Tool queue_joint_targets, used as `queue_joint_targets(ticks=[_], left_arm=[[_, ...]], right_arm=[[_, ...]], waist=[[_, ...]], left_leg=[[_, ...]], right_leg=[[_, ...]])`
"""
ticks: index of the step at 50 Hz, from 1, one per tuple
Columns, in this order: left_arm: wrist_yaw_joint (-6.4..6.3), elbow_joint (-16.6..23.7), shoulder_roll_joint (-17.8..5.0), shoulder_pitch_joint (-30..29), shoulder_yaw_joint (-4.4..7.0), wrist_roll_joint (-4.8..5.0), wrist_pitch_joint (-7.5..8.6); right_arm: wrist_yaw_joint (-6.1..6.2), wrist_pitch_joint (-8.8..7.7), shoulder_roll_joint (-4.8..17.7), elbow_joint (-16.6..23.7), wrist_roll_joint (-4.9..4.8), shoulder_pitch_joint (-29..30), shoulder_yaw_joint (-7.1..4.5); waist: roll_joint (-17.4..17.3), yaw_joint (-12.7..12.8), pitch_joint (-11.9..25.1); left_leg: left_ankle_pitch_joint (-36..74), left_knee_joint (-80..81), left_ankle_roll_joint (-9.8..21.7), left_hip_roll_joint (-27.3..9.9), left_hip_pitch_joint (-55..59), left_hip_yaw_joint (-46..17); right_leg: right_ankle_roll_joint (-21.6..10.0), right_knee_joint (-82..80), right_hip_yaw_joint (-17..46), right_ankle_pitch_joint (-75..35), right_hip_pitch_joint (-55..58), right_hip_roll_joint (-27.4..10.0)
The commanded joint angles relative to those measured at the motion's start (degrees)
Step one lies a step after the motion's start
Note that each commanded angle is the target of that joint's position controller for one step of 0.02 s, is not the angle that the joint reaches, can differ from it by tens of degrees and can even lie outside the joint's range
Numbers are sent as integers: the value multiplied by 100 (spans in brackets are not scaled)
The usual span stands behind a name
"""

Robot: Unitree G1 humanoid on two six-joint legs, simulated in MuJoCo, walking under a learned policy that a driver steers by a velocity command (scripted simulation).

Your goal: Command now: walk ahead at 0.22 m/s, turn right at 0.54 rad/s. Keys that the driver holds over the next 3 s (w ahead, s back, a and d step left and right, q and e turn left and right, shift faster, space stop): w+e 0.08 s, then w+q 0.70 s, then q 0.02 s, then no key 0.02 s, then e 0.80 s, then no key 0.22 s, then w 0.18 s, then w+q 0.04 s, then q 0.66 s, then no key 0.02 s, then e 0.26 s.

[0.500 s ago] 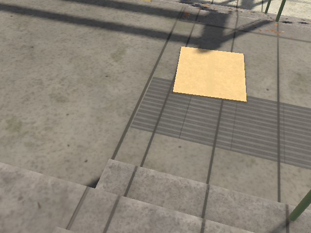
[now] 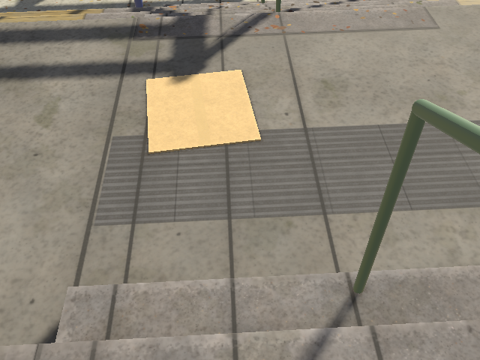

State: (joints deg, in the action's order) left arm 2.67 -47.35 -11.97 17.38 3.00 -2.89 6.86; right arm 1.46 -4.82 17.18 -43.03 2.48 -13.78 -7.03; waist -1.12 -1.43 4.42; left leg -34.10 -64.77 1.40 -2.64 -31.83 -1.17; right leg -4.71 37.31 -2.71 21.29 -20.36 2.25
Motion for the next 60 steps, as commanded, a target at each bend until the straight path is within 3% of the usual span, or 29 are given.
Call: queue_joint_targets(ticks=[1, 6, 9, 12, 15, 18, 23, 25, 27, 28, 29, 31, 33, 35, 37, 40, 43, 47, 48, 49, 50, 51, 52, 53, 54, 55, 57, 59, 60], left_arm=[[192, 253, -487, -85, 88, 269, -167], [0, -384, -468, 610, 55, -187, 21], [-136, -943, 69, 1447, -154, -281, 158], [-260, -1383, 154, 2336, -217, -255, 112], [-90, -1031, -44, 1449, -360, -180, -44], [-98, -1182, -122, 1543, -420, -181, -29], [-275, -1369, -138, 1530, -356, -32, -34], [-113, -1420, -684, 1436, -187, -131, -127], [405, -1700, -350, 1721, -259, -551, -189], [525, -1566, 338, 2242, -388, -322, -169], [508, -862, -90, 1181, -321, -79, -139], [103, -301, -526, -207, -211, -65, 13], [-101, -453, -7, 20, -341, -370, 2], [-59, -408, -110, -357, -321, -432, -175], [75, -345, 36, -294, -408, -345, -248], [72, 50, -177, -1171, -465, -314, -172], [78, 299, -362, -1260, -359, -258, -279], [157, -113, -671, -1105, -179, -140, -339], [-101, -487, -115, -381, -246, 498, -218], [17, -996, -1394, 1727, 103, 88, -179], [259, -794, -1549, 1835, 213, 139, -222], [299, -660, -1422, 1654, 233, -168, -296], [280, -578, -1370, 1246, 235, -122, -285], [294, -257, -879, 247, 21, 157, -264], [312, -219, -361, -233, -178, 178, -252], [286, -241, -268, -450, -255, 141, -228], [142, -266, -447, -149, -163, 81, -71], [-15, 77, -800, -373, -65, 100, -2], [-59, 48, -897, -213, -42, 119, -4]], right_arm=[[-100, 23, 330, 207, 347, 375, 70], [-566, 66, -116, -243, 259, -35, 407], [-514, 54, -60, -57, 337, 788, 459], [-380, 73, -301, -81, 210, 1401, 565], [-605, 63, -250, -390, 378, 1029, 584], [-638, 131, -216, -348, 314, 1077, 623], [-505, 90, -126, -341, 136, 1548, 654], [-486, -13, -2, -766, 9, 531, 549], [-493, -56, 719, -1637, 151, -2594, 127], [-543, 25, 1272, -1684, 231, -3100, 45], [-675, 57, 1281, -1769, 346, -3342, -23], [-699, -35, 282, -1400, 194, -1530, 253], [-590, -202, -655, -970, 308, -193, 678], [-523, -286, -257, -936, 56, -254, 623], [-503, -297, -8, -1107, 185, -763, 584], [-345, -412, -268, -1195, 223, -1344, 667], [-400, -276, -33, -1001, 185, -1273, 637], [-264, -165, -163, -1283, -54, -2033, 664], [35, 212, 233, -1263, -270, -2033, 420], [-631, 19, -491, -1373, 276, -2433, 785], [-832, -3, -715, -1303, 160, -3188, 738], [-818, 65, -16, -882, -17, -2115, 562], [-731, 106, -116, -487, -150, -1218, 598], [-560, 116, -62, -166, -127, -712, 626], [-396, 104, -67, -321, -92, -684, 657], [-308, 113, -390, -398, -32, -834, 738], [-297, 141, -601, -683, 262, -1466, 790], [-397, 175, -450, -647, 269, -1174, 751], [-395, 237, -364, -519, 234, -715, 698]], waist=[[417, 29, -624], [511, 215, -403], [554, 696, -246], [752, 1084, -416], [708, 658, -690], [539, 598, -1048], [233, 922, -1146], [32, 421, -924], [-810, -737, 253], [-1466, -339, 1243], [-724, -777, 1004], [496, -293, -377], [487, 598, -1041], [-140, 326, -952], [-130, 367, -620], [273, -171, -504], [-18, 109, -624], [88, -144, -1017], [149, -70, -807], [1246, 654, 831], [2297, 581, 2428], [995, 978, 2194], [569, 877, 1279], [297, 486, 892], [-26, 95, 55], [259, -365, -355], [457, -283, -394], [-107, -106, -43], [358, -2, -130]], left_leg=[[738, -634, 63, -209, -1716, -337], [2985, -542, -72, -61, -1094, 50], [4336, 767, -182, -417, -2704, -664], [4738, 1891, -268, -468, -3790, -592], [6079, 2392, 9, -258, -795, 144], [5012, 2479, 96, -219, -226, 233], [3735, 3719, 79, -247, 209, 453], [3841, 4334, -1, 89, 1644, 1043], [6231, 3172, 1074, -233, 5428, 496], [9270, 2566, 2251, -1193, 6777, -1033], [8159, 3259, 2576, -1785, 7101, -2359], [3553, 4178, 1922, -1788, 4625, -2167], [3053, 4574, 1676, -1147, 1638, -1499], [2676, 4816, 1905, -689, 539, -1235], [3454, 4103, 1768, -414, -216, -1078], [2743, 2847, 1356, 18, 338, -994], [2590, 2367, 1057, 163, -749, -1086], [3235, 812, 727, -112, 1471, -1528], [3101, -159, 823, 376, 1592, -681], [3621, -1700, 101, 386, -12, -816], [-1879, -4755, -677, 1019, -1890, -36], [-2080, -5486, -729, 792, -3019, 93], [-1934, -5204, -730, 513, -3713, 191], [-1367, -4109, -751, 104, -3592, -150], [-793, -3410, -635, -234, -2518, -488], [-645, -2748, -624, -323, -1196, -455], [1445, -1938, -501, -277, -771, -173], [2827, 193, -621, -180, -116, 172], [2427, 867, -673, -34, 433, 462]], right_leg=[[-1235, -2234, 2627, 1049, 100, -1644], [-1114, -1761, 1694, 211, -683, -999], [-1290, -1036, 2167, -282, 1332, -1340], [-1355, -503, 2495, -649, 2409, -1574], [-1295, -485, 1727, 168, -910, -1059], [-1351, -498, 1944, 522, -1041, -1317], [-960, 396, 1548, -868, 513, -1431], [-899, 1728, 890, -2070, 547, -1073], [-227, 5557, 367, -1597, -1653, -338], [321, 7813, 188, 2174, -2925, 194], [500, 8003, 502, 2118, -4318, 140], [265, 6210, 935, 301, -4655, -634], [-122, 3768, 1340, -1449, -3032, -1226], [59, 2314, 728, -1881, -1959, -1016], [189, 2263, 455, -2685, -1054, -827], [397, 20, 814, -5230, -1315, -849], [414, 94, 198, -4852, 252, -563], [294, -2148, 79, -4405, -272, -698], [301, -2740, -11, -4722, 662, -500], [-859, -815, 230, -7489, 4165, -1367], [-2454, 129, 1980, -8971, 6544, -2599], [-2238, -77, 2509, -8792, 6303, -2600], [-1923, -357, 2420, -7298, 5280, -2612], [-1746, -829, 2921, -4902, 3728, -2695], [-1575, -1175, 2638, -4402, 1464, -2461], [-1640, -1645, 2333, -4084, -374, -2186], [-1537, -1879, 1850, -3044, -1125, -1295], [-1303, -1711, 1432, -2090, -1343, -876], [-1228, -1883, 1477, -1639, -1505, -781]])
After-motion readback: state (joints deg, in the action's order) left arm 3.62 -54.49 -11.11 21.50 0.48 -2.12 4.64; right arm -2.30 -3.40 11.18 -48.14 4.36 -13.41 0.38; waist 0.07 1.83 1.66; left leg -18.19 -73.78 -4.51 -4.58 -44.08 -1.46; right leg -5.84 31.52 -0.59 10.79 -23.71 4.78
